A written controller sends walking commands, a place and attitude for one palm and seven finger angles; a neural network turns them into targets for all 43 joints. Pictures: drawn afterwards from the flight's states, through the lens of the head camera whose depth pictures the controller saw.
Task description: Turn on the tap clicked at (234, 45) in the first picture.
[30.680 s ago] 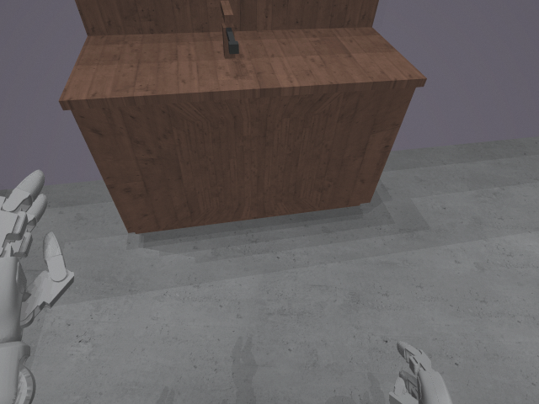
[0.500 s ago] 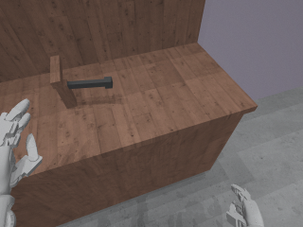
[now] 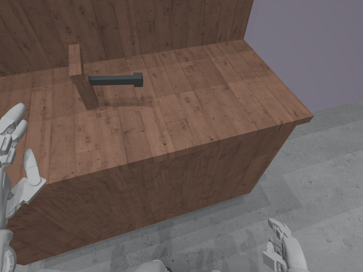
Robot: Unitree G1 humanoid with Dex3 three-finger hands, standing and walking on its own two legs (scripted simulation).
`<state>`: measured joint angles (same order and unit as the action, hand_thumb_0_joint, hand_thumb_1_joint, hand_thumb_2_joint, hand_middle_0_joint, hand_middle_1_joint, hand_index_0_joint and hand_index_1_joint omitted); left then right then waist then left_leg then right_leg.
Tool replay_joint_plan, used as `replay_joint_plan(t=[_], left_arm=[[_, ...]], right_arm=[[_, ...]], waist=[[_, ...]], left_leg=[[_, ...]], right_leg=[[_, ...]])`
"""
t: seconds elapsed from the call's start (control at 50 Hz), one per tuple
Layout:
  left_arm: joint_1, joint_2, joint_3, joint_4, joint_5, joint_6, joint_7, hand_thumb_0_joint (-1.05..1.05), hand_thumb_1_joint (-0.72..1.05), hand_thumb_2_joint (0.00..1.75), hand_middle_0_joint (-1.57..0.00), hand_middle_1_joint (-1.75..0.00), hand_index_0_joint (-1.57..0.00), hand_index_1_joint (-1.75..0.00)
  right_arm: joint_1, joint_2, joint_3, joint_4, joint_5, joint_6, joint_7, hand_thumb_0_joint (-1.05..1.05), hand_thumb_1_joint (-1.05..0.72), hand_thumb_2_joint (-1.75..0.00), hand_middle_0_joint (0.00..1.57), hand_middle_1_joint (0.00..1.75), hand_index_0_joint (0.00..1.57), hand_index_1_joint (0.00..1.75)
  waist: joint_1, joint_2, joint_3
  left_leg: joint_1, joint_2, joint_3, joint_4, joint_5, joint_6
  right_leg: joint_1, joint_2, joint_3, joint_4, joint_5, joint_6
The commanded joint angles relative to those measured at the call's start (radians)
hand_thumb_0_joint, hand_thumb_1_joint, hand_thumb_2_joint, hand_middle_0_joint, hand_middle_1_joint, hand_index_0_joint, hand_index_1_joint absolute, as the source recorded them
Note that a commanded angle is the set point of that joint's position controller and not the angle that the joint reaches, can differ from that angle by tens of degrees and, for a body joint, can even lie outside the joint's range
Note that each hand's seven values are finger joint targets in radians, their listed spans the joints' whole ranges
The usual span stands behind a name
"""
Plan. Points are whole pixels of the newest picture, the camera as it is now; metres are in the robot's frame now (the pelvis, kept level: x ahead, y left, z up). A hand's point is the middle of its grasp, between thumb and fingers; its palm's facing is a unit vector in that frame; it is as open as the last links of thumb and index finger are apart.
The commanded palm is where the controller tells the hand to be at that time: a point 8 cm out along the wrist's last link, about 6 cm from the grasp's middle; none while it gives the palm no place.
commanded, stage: step back with the hand held close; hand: left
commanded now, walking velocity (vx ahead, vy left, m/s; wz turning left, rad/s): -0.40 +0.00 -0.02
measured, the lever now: (138, 79) +0.57 +0.16 +0.08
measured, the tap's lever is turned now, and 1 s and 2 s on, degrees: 76 76 76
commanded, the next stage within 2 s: stop stepping back and stand still in 0.56 s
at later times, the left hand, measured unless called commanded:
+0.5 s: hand (30, 253) +0.13 +0.20 +0.17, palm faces +0.28 -0.88 -0.38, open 7.4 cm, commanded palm +0.06 +0.25 +0.19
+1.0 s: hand out of the picture -0.04 +0.20 +0.17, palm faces +0.39 -0.85 -0.36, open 7.4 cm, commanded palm -0.09 +0.25 +0.19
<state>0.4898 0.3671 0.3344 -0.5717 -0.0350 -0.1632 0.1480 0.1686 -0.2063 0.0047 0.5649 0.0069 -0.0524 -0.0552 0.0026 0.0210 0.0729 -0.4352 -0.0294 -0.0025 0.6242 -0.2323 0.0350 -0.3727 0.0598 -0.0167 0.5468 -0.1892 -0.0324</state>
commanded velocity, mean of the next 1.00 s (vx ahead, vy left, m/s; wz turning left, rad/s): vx -0.14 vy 0.01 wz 0.00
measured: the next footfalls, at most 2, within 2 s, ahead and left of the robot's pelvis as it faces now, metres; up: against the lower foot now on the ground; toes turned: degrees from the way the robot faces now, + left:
right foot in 0.42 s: -0.08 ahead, -0.15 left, +0.00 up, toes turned +0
left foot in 0.66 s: -0.10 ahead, +0.09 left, +0.00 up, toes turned +2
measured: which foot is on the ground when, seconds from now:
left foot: down 0.00-0.44, up 0.46-0.64, down 0.66-0.90, up 0.92-1.00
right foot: down 0.00-0.12, up 0.14-0.40, down 0.42-0.68, up 0.70-0.88, down 0.90-1.00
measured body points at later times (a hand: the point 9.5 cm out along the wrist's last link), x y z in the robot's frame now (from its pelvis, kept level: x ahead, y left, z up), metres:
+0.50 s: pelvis -0.10 -0.02 +0.01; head -0.06 -0.01 +0.45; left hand +0.10 +0.24 +0.20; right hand +0.08 -0.24 -0.07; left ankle +0.00 +0.09 -0.70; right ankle -0.12 -0.15 -0.73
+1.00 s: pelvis -0.25 -0.04 +0.00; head -0.25 -0.03 +0.45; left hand -0.07 +0.25 +0.19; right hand -0.10 -0.27 -0.09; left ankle -0.22 +0.08 -0.66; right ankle -0.19 -0.13 -0.73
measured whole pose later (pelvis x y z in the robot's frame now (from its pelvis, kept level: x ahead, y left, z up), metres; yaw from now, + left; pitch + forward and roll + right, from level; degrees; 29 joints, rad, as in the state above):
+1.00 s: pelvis -0.25 -0.04 +0.00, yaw +1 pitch -3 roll +0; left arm 0.48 0.35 0.32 -0.51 -0.05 -0.13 0.13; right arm 0.24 -0.20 0.01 0.68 0.02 -0.07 -0.04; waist 0.00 -0.01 0.03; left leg -0.50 0.00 0.01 1.07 -0.37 0.01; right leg -0.29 0.03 -0.04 0.55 -0.21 -0.05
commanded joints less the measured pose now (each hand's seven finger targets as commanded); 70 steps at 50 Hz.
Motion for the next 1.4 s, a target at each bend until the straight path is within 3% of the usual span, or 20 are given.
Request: replay_joint_plan(t=[0.0,0.14,0.22,0.38,0.44,0.54,0.6,0.66,0.78,0.84,0.9,1.04,1.08,1.12,1.22,1.24,1.26,1.28,1.3,1.38], left_arm=[[0.000,0.214,0.154,-0.247,-0.019,-0.063,0.031,0.00,0.90,0.90,-0.20,-0.30,-0.20,-0.30],[-0.026,0.213,0.182,-0.279,0.001,-0.084,0.026,0.00,0.90,0.90,-0.20,-0.30,-0.20,-0.30],[-0.059,0.130,0.092,-0.204,-0.012,-0.044,0.024,0.00,0.90,0.90,-0.20,-0.30,-0.20,-0.30],[-0.075,0.176,0.116,-0.236,-0.019,-0.034,-0.004,0.00,0.90,0.90,-0.20,-0.30,-0.20,-0.30],[-0.039,0.217,0.137,-0.232,-0.038,-0.067,-0.014,0.00,0.90,0.90,-0.20,-0.30,-0.20,-0.30],[-0.006,0.189,0.163,-0.182,-0.023,-0.081,-0.013,0.00,0.90,0.90,-0.20,-0.30,-0.20,-0.30],[0.000,0.179,0.148,-0.194,-0.027,-0.081,0.006,0.00,0.90,0.90,-0.20,-0.30,-0.20,-0.30],[-0.002,0.173,0.133,-0.248,-0.032,-0.090,0.011,0.00,0.90,0.90,-0.20,-0.30,-0.20,-0.30],[0.026,0.165,0.132,-0.253,-0.024,-0.016,0.036,0.00,0.90,0.90,-0.20,-0.30,-0.20,-0.30],[0.005,0.158,0.125,-0.150,-0.005,-0.013,0.023,0.00,0.90,0.90,-0.20,-0.30,-0.20,-0.30],[-0.145,0.160,0.090,-0.151,-0.007,-0.018,0.001,0.00,0.90,0.90,-0.20,-0.30,-0.20,-0.30],[-0.141,0.167,0.078,-0.182,-0.010,-0.009,0.025,0.00,0.90,0.90,-0.20,-0.30,-0.20,-0.30],[-0.163,0.155,0.086,-0.222,-0.014,-0.022,0.040,0.00,0.90,0.90,-0.20,-0.30,-0.20,-0.30],[-0.116,0.176,0.123,-0.090,-0.014,-0.017,0.032,0.00,0.90,0.90,-0.20,-0.30,-0.20,-0.30],[-0.049,0.158,0.111,-0.053,-0.008,-0.018,0.012,0.00,0.90,0.90,-0.20,-0.30,-0.20,-0.30],[-0.017,0.150,0.105,-0.021,-0.002,-0.018,0.005,0.00,0.90,0.90,-0.20,-0.30,-0.20,-0.30],[-0.051,0.167,0.101,-0.050,-0.001,-0.016,-0.006,0.00,0.90,0.90,-0.20,-0.30,-0.20,-0.30],[-0.140,0.189,0.126,-0.127,-0.019,-0.032,-0.009,0.00,0.90,0.90,-0.20,-0.30,-0.20,-0.30],[-0.182,0.171,0.103,-0.128,-0.006,-0.039,-0.019,0.00,0.90,0.90,-0.20,-0.30,-0.20,-0.30],[-0.162,0.185,0.099,-0.109,-0.013,-0.029,-0.006,0.00,0.90,0.90,-0.20,-0.30,-0.20,-0.30]], right_arm=[[-0.046,-0.103,-0.065,-0.134,0.007,-0.033,-0.007,0.00,-0.90,-0.90,0.20,0.30,0.20,0.30],[-0.070,-0.115,-0.060,-0.136,-0.028,-0.070,-0.024,0.00,-0.90,-0.90,0.20,0.30,0.20,0.30],[-0.036,-0.117,-0.064,-0.087,-0.010,-0.106,-0.009,0.00,-0.90,-0.90,0.20,0.30,0.20,0.30],[-0.092,-0.129,-0.047,-0.110,-0.008,-0.088,-0.001,0.00,-0.90,-0.90,0.20,0.30,0.20,0.30],[-0.064,-0.104,-0.069,-0.116,0.026,-0.071,-0.008,0.00,-0.90,-0.90,0.20,0.30,0.20,0.30],[-0.140,-0.049,-0.013,-0.146,0.004,-0.042,-0.013,0.00,-0.90,-0.90,0.20,0.30,0.20,0.30],[-0.094,-0.092,-0.047,-0.131,0.015,-0.045,-0.032,0.00,-0.90,-0.90,0.20,0.30,0.20,0.30],[-0.027,-0.150,-0.093,-0.131,0.035,-0.087,-0.017,0.00,-0.90,-0.90,0.20,0.30,0.20,0.30],[-0.056,-0.135,-0.057,-0.120,0.029,-0.128,0.008,0.00,-0.90,-0.90,0.20,0.30,0.20,0.30],[-0.069,-0.140,-0.053,-0.117,0.011,-0.094,0.002,0.00,-0.90,-0.90,0.20,0.30,0.20,0.30],[-0.059,-0.123,-0.067,-0.103,0.022,-0.080,0.007,0.00,-0.90,-0.90,0.20,0.30,0.20,0.30],[-0.037,-0.099,-0.027,-0.069,0.008,-0.107,-0.026,0.00,-0.90,-0.90,0.20,0.30,0.20,0.30],[-0.023,-0.155,-0.042,-0.097,0.000,-0.121,-0.032,0.00,-0.90,-0.90,0.20,0.30,0.20,0.30],[-0.008,-0.129,-0.049,-0.078,0.016,-0.122,-0.021,0.00,-0.90,-0.90,0.20,0.30,0.20,0.30],[-0.072,-0.133,-0.036,-0.088,0.004,-0.109,-0.009,0.00,-0.90,-0.90,0.20,0.30,0.20,0.30],[-0.060,-0.130,-0.048,-0.088,0.000,-0.101,-0.008,0.00,-0.90,-0.90,0.20,0.30,0.20,0.30],[-0.065,-0.122,-0.065,-0.102,0.007,-0.092,-0.002,0.00,-0.90,-0.90,0.20,0.30,0.20,0.30],[-0.062,-0.120,-0.062,-0.106,0.014,-0.108,-0.002,0.00,-0.90,-0.90,0.20,0.30,0.20,0.30],[-0.061,-0.093,-0.045,-0.063,0.004,-0.112,0.008,0.00,-0.90,-0.90,0.20,0.30,0.20,0.30],[-0.027,-0.099,-0.039,-0.046,0.005,-0.105,-0.012,0.00,-0.90,-0.90,0.20,0.30,0.20,0.30]], waist=[[-0.020,-0.112,-0.260],[-0.003,0.241,-0.238],[0.007,0.095,-0.268],[0.031,0.154,-0.240],[0.027,-0.339,-0.265],[-0.016,-0.117,-0.191],[-0.036,-0.076,-0.239],[-0.012,0.215,-0.268],[-0.019,0.187,-0.121],[0.010,0.147,-0.115],[-0.010,-0.333,-0.097],[-0.031,-0.029,-0.165],[-0.031,0.334,-0.160],[-0.038,0.205,-0.087],[0.025,0.117,-0.053],[0.036,-0.050,-0.063],[0.028,-0.351,-0.079],[-0.005,-0.320,-0.099],[-0.034,-0.157,-0.101],[-0.042,-0.130,-0.084]], left_leg=[[0.156,0.054,-0.067,0.152,-0.066,-0.040],[0.029,0.367,-0.389,-0.404,0.085,0.103],[0.360,0.320,-0.233,-0.282,0.458,0.088],[0.169,0.195,-0.127,-0.262,-0.100,0.002],[0.113,-0.020,0.039,0.408,-0.228,-0.092],[-0.021,0.073,-0.039,0.285,-0.284,-0.068],[0.172,0.065,0.037,-0.206,0.010,-0.066],[0.454,0.376,-0.177,-0.251,0.700,0.074],[0.048,0.267,-0.205,-0.383,-0.358,0.075],[-0.096,0.156,-0.099,-0.289,-0.467,0.015],[-0.062,-0.008,-0.011,0.589,-0.244,-0.036],[0.291,0.049,0.075,-0.091,-0.237,0.027],[0.299,0.256,-0.309,-0.409,-0.396,0.125],[0.139,0.353,-0.455,-0.486,-0.487,0.206],[-0.155,0.198,-0.145,-0.249,-0.464,0.071],[-0.205,0.101,-0.030,0.022,-0.374,0.038],[-0.264,0.003,0.051,0.392,-0.325,0.003],[-0.225,0.023,-0.035,0.574,-0.211,-0.010],[-0.138,0.050,-0.058,0.610,-0.169,-0.014],[0.126,0.072,0.046,0.318,-0.122,-0.010]], right_leg=[[0.019,-0.370,0.269,-0.180,0.304,-0.123],[0.032,-0.026,0.094,0.450,-0.272,0.041],[-0.117,-0.048,0.080,0.332,-0.281,0.052],[0.160,-0.036,0.010,-0.243,0.003,0.016],[0.020,-0.376,0.246,-0.325,0.321,-0.148],[0.156,-0.328,0.134,-0.087,0.754,-0.097],[0.169,-0.272,0.128,0.010,0.592,-0.040],[-0.141,-0.044,0.060,0.328,-0.308,0.043],[0.072,-0.064,0.022,0.195,-0.231,0.047],[0.336,-0.021,-0.043,-0.091,-0.167,0.017],[-0.008,-0.398,0.503,-0.442,-0.453,-0.172],[-0.114,-0.239,0.139,-0.174,-0.471,-0.076],[-0.109,-0.018,-0.047,0.296,-0.326,0.013],[-0.185,-0.038,0.035,0.579,-0.276,0.038],[0.339,-0.039,-0.048,-0.016,-0.210,0.019],[0.406,-0.077,0.041,-0.163,-0.215,-0.016],[0.346,-0.307,0.444,-0.360,-0.366,-0.097],[0.219,-0.396,0.597,-0.433,-0.380,-0.118],[0.079,-0.383,0.559,-0.436,-0.576,-0.121],[-0.156,-0.312,0.254,-0.404,-0.541,-0.092]])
